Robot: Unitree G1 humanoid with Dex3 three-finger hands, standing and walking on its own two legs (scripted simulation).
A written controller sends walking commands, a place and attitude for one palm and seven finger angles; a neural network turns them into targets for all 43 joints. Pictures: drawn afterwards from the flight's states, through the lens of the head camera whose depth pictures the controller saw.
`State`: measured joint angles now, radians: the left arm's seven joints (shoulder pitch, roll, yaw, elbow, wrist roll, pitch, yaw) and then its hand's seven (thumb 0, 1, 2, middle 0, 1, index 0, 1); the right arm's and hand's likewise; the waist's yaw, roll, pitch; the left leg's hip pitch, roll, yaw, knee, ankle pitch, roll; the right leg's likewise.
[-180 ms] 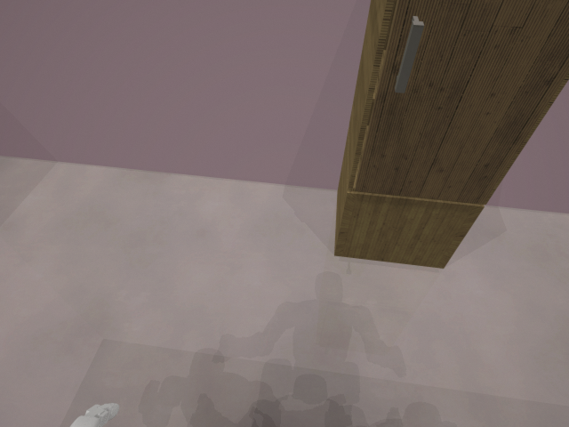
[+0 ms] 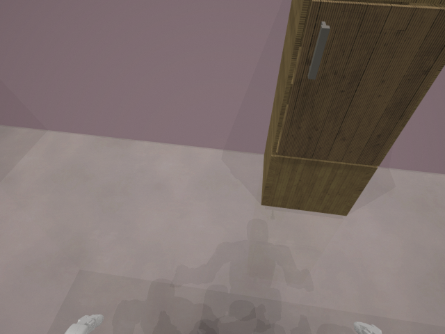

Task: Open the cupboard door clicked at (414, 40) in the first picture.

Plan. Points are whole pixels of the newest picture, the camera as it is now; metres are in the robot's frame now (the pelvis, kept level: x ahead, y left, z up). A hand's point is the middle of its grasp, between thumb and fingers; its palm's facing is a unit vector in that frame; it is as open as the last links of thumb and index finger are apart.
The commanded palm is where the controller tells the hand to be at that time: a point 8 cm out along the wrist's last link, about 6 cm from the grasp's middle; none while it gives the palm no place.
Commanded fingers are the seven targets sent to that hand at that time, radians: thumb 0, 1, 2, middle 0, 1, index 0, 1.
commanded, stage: stand and wait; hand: left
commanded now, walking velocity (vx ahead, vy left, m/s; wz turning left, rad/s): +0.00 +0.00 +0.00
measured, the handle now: (317, 51) +0.86 -0.23 +0.12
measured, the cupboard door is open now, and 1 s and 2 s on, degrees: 0 0 0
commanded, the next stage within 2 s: look at it before walking up in 0.64 s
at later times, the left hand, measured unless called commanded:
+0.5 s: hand out of the picture +0.05 +0.24 -0.15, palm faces -0.02 -0.94 -0.34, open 7.3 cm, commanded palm none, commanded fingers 0.00 0.90 0.90 -0.20 -0.30 -0.20 -0.30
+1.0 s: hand out of the picture +0.05 +0.23 -0.15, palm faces -0.04 -0.94 -0.33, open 7.3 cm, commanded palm none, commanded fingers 0.00 0.90 0.90 -0.20 -0.30 -0.20 -0.30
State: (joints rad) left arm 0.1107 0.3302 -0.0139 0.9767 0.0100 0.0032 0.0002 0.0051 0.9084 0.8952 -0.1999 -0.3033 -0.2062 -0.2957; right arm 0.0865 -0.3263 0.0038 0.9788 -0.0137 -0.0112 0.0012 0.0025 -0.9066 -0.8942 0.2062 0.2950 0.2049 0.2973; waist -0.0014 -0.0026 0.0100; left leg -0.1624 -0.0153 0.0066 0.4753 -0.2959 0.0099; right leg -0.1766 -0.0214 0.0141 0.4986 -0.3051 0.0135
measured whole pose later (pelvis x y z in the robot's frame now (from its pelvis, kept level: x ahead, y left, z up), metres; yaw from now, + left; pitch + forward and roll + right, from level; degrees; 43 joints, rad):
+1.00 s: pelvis -0.03 -0.01 +0.01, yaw +0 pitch -2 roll +0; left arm 0.13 0.33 -0.01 1.08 0.01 0.00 -0.01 0.00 0.91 0.90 -0.20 -0.30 -0.21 -0.30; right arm 0.13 -0.34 0.00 1.11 -0.01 -0.01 0.00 0.00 -0.91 -0.89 0.21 0.29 0.20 0.30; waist 0.00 0.00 0.04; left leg -0.14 0.01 0.00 0.37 -0.20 -0.01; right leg -0.16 0.00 0.01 0.39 -0.21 -0.01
